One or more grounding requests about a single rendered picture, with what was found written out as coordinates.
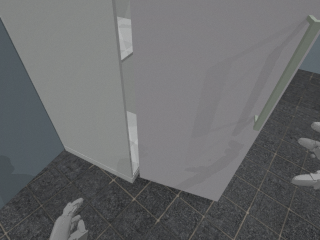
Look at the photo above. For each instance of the fridge door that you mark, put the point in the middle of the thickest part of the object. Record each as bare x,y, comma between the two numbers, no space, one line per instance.
202,70

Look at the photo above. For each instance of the robot right hand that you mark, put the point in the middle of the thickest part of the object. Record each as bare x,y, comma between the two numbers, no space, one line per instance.
312,179

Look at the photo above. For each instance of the robot left hand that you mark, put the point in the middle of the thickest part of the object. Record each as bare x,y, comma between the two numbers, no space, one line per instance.
64,225

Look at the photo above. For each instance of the handle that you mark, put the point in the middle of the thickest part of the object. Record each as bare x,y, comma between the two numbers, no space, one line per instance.
297,56

